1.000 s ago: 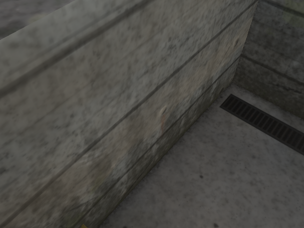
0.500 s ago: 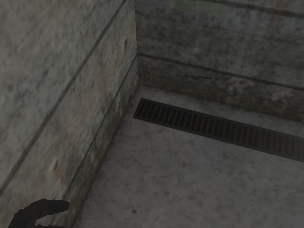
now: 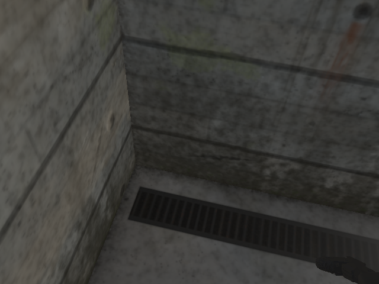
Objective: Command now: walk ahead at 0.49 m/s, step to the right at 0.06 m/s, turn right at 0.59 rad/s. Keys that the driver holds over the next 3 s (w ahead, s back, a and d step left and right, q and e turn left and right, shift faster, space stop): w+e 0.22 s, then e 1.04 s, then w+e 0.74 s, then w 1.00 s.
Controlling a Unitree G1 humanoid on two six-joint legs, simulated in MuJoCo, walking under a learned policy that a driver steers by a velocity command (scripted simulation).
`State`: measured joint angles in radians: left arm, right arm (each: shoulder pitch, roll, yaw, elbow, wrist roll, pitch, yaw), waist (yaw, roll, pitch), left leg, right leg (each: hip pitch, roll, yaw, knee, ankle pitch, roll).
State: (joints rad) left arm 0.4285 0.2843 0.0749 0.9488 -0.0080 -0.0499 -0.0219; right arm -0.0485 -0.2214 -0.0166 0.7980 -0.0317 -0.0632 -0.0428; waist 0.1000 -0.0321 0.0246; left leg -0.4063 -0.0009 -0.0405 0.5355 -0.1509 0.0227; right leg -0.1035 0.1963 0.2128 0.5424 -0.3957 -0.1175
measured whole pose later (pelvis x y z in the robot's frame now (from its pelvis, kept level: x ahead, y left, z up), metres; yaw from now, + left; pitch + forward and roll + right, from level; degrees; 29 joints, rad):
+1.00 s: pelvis +0.29 -0.10 +0.01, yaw -35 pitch +1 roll +0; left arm 0.23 0.32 0.06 0.86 0.00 0.06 0.01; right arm 0.12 -0.24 -0.02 0.88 0.01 0.01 -0.05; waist 0.04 -0.05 0.03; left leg -0.28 -0.07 -0.07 0.57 -0.37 -0.01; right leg -0.31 0.23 0.26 0.45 -0.10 -0.09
